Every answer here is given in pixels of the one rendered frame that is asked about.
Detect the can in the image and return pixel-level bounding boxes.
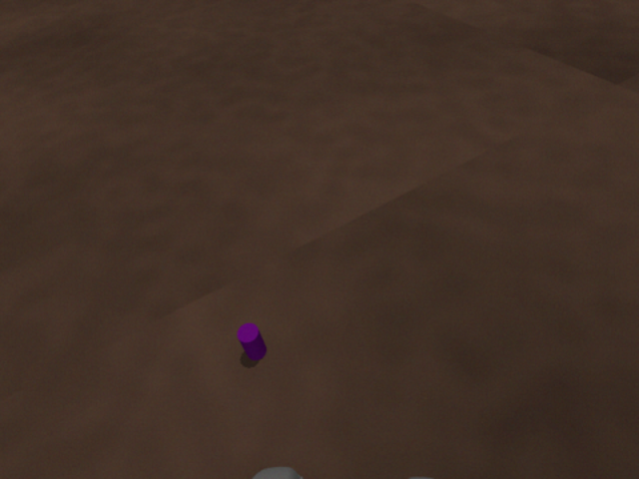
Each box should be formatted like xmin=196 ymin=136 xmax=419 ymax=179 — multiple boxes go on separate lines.
xmin=237 ymin=323 xmax=267 ymax=360

